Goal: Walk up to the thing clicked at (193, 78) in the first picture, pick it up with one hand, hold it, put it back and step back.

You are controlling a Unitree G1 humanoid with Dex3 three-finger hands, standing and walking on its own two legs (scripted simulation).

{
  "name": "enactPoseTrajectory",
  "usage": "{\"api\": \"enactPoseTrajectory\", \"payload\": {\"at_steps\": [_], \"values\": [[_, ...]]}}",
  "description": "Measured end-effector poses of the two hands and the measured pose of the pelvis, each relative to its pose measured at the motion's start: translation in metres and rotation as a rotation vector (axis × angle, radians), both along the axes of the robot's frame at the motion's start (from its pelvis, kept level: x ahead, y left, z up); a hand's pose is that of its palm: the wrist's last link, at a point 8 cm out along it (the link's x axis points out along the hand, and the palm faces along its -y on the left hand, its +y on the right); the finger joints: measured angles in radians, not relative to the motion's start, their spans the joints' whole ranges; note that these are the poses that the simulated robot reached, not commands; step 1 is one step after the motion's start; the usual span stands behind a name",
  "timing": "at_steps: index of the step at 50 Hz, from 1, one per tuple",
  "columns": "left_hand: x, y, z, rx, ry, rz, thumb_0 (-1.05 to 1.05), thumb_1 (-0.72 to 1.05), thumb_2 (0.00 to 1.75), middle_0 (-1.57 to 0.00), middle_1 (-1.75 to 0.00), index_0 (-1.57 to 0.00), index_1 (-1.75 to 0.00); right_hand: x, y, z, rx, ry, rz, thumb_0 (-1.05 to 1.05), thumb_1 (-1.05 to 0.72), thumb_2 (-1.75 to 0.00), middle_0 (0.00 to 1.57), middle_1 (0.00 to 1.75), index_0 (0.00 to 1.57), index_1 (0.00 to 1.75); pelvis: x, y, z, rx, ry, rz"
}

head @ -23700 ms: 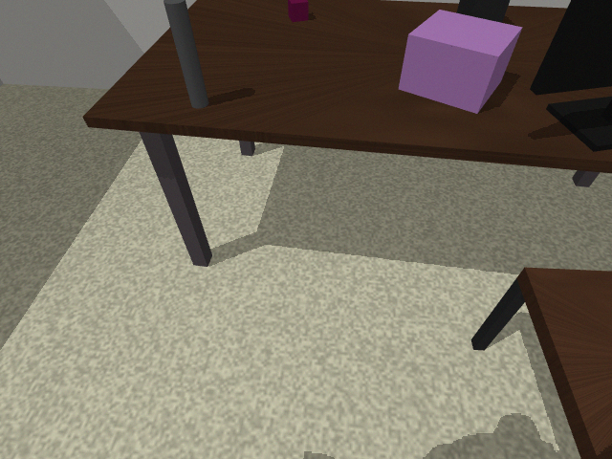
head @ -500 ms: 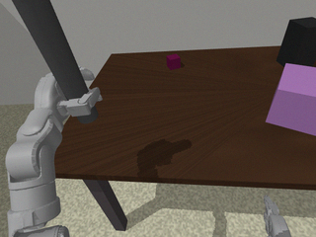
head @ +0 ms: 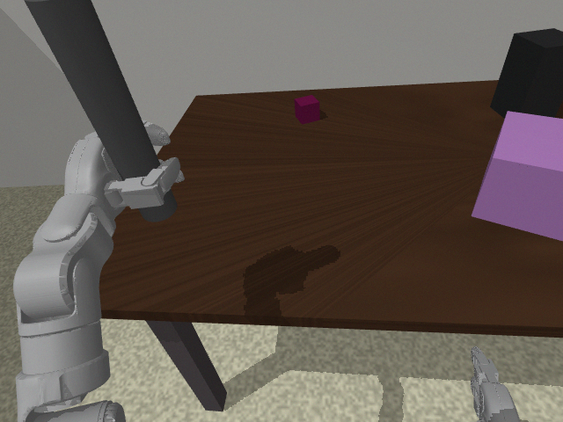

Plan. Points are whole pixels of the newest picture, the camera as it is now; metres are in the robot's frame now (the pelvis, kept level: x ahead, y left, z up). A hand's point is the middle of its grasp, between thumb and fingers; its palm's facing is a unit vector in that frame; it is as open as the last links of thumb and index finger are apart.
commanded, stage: crouch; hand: left
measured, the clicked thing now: (120, 127) +0.33 +0.17 +0.32
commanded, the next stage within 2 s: lower in 0.96 s
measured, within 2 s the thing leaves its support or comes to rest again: neither
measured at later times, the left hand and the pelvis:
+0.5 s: hand (178, 193) +0.39 +0.16 +0.18, palm faces +0.10 -1.00 +0.02, open 6.0 cm; pelvis +0.00 +0.00 +0.00, yaw -1 degrees
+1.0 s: hand (187, 198) +0.42 +0.17 +0.15, palm faces +0.10 -1.00 +0.01, open 6.0 cm; pelvis +0.01 +0.00 +0.00, yaw -1 degrees
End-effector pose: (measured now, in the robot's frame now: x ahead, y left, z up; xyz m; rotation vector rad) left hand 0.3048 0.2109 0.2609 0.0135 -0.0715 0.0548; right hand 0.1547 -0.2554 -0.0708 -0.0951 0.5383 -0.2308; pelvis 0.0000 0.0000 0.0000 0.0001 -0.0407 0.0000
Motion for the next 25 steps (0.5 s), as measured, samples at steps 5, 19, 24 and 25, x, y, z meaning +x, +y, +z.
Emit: {"api": "enactPoseTrajectory", "payload": {"at_steps": [5,19,24,25], "values": [[0.003,0.0,-0.006,-0.011,0.017,-0.002,-0.01,0.04,1.18,-0.96,-1.15,-0.97,-1.15,0.002,0.002,-0.002,-0.004,0.01,0.004,-0.01,0.55,-0.05,0.06,0.05,0.05,0.05,0.0,0.001,0.0,0.0,0.003,0.002],[0.04,0.004,-0.063,-0.045,0.107,0.035,-0.01,0.04,1.19,-0.97,-1.14,-0.98,-1.14,-0.009,0.008,-0.002,-0.032,0.03,0.001,-0.01,0.56,-0.05,0.06,0.05,0.05,0.05,-0.001,0.002,-0.001,0.001,0.032,-0.007],[0.052,0.005,-0.077,-0.038,0.097,0.043,-0.01,0.04,1.18,-0.97,-1.14,-0.98,-1.14,-0.014,0.005,-0.002,-0.047,0.048,-0.014,-0.01,0.56,-0.05,0.06,0.05,0.05,0.05,0.001,0.002,-0.001,0.0,0.044,-0.012],[0.054,0.005,-0.079,-0.036,0.093,0.043,-0.01,0.04,1.18,-0.97,-1.14,-0.98,-1.14,-0.015,0.004,-0.003,-0.05,0.051,-0.016,-0.01,0.56,-0.05,0.06,0.05,0.05,0.05,0.001,0.002,-0.001,-0.001,0.046,-0.013]]}}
